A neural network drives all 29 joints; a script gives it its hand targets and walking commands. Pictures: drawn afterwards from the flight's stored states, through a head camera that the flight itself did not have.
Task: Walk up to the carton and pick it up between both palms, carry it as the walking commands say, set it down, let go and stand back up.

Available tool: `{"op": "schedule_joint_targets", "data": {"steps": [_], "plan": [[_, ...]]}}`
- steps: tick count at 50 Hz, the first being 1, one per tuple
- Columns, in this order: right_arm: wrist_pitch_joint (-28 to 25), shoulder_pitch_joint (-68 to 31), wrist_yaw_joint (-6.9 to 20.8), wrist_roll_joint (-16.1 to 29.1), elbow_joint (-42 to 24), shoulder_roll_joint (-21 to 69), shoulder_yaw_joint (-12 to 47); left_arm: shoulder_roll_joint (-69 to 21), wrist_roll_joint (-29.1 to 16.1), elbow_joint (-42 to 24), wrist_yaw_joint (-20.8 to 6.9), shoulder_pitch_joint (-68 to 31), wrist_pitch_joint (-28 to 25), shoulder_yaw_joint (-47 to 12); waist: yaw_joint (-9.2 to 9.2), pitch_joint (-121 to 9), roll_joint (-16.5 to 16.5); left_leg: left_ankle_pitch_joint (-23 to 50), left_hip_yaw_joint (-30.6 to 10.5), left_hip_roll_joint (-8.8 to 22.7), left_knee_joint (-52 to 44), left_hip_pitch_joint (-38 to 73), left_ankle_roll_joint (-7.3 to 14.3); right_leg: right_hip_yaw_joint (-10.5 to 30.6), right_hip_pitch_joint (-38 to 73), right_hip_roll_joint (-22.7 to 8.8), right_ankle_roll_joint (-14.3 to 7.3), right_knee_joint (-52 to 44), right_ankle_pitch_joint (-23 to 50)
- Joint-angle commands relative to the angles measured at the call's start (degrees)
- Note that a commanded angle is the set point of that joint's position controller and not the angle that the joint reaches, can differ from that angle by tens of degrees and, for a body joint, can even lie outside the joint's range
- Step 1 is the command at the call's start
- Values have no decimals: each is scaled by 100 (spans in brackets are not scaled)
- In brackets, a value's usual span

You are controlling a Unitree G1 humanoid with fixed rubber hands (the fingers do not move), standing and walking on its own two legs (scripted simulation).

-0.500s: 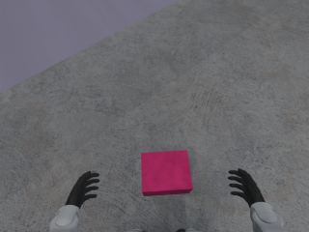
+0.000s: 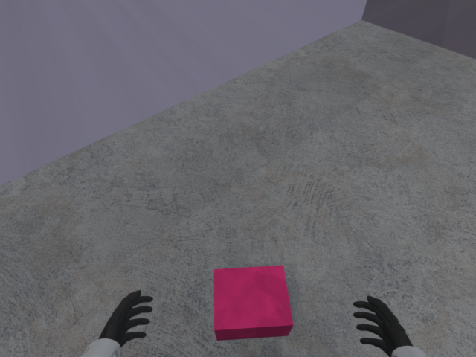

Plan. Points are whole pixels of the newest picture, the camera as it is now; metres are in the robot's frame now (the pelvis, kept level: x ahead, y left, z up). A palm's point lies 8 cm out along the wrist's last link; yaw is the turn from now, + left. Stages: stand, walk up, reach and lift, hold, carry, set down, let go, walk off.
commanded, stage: let go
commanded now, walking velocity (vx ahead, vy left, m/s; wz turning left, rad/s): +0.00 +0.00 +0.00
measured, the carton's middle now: (250, 302) +0.43 -0.02 -0.70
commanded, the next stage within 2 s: stand in 0.04 s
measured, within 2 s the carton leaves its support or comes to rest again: neither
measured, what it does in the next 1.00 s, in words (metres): stands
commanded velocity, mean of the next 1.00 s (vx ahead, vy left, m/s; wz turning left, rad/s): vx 0.00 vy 0.00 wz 0.00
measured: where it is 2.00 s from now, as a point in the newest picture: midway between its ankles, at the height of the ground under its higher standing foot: outside the picture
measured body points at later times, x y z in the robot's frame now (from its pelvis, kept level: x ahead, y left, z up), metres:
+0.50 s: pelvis +0.02 +0.00 +0.00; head +0.02 +0.00 +0.45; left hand +0.16 +0.29 -0.09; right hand +0.16 -0.30 -0.09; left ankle -0.01 +0.11 -0.74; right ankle +0.00 -0.11 -0.74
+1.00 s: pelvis +0.01 +0.00 +0.01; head +0.00 +0.00 +0.46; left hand +0.13 +0.30 -0.10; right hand +0.13 -0.31 -0.10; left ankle -0.01 +0.11 -0.74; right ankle +0.00 -0.11 -0.74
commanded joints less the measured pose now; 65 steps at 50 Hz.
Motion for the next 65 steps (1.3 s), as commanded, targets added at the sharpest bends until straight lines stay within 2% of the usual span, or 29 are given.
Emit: {"op": "schedule_joint_targets", "data": {"steps": [1, 2, 3, 5, 6, 8, 12, 14, 22, 32, 52, 65], "plan": [[-85, -170, -55, 36, -508, -606, -149, 527, 27, -625, 79, -205, 55, 211, -28, -409, 34, 956, 52, 21, -500, -703, -134, 19, 446, -3, 96, -235, 980], [-87, -165, -81, 61, -500, -612, -129, 522, 24, -657, 113, -208, 111, 225, -39, -464, 42, 998, 41, 13, -468, -732, -149, 23, 441, -5, 97, -209, 1035], [-362, -488, -395, -145, 270, -1181, -323, 1369, 59, 199, 395, -312, -272, 433, 127, -548, -216, 526, -195, 222, -379, -1121, -301, 228, -511, -380, 260, -334, 380], [-590, -290, -497, -175, 440, -1225, -303, 1320, 155, 418, 496, -286, -573, 368, -37, -510, -148, 85, -308, 319, -438, -852, -243, 529, -931, -462, 176, -555, -469], [-665, -280, -495, -187, 561, -1206, -284, 1255, 162, 499, 491, -369, -666, 335, -51, -527, -84, -66, -373, 350, -507, -898, -209, 571, -934, -461, 149, -572, -554], [-767, -399, -488, -157, 761, -1206, -269, 1186, 153, 708, 467, -422, -796, 310, -5, -711, 29, 81, -469, 436, -556, -939, -139, 517, -754, -447, 127, -461, -130], [-872, -458, -498, -136, 1057, -1278, -245, 1315, 144, 1098, 470, -379, -927, 313, 0, -1086, -3, 1221, -430, 483, -414, -679, -164, 513, -439, -531, 127, -320, 1117], [-890, -419, -526, -136, 1203, -1345, -238, 1374, 128, 1252, 496, -360, -950, 304, -21, -1181, 1, 1566, -420, 504, -367, -570, -169, 510, -368, -556, 124, -273, 1480], [-929, -427, -594, -118, 1686, -1570, -176, 1576, 98, 1768, 552, -387, -990, 243, -30, -1160, -24, 1921, -480, 583, -416, -484, -137, 563, -231, -635, 105, -316, 1888], [-982, -537, -611, -79, 2155, -1674, -99, 1664, 50, 2255, 562, -517, -1031, 192, -20, -1105, -17, 2037, -531, 652, -607, -367, -112, 603, -101, -694, 80, -466, 1976], [-1025, -703, -592, -50, 2835, -1819, -13, 1830, 13, 2938, 531, -664, -1072, 114, -23, -868, -37, 1358, -599, 726, -1036, -355, -41, 733, -112, -774, 50, -896, 1360], [-1042, -741, -579, -37, 3093, -1876, 16, 1901, -2, 3190, 516, -687, -1087, 75, -17, -816, -31, 1172, -644, 750, -1153, -355, -10, 762, -137, -797, 29, -1004, 1170]]}}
